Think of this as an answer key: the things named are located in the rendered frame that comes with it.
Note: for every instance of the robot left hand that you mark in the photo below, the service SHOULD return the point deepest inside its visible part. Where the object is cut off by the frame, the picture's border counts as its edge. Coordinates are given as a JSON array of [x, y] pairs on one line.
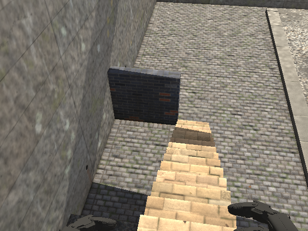
[[91, 223]]

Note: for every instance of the robot right hand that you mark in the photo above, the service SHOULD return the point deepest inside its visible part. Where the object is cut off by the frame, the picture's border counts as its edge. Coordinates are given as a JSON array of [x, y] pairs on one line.
[[263, 213]]

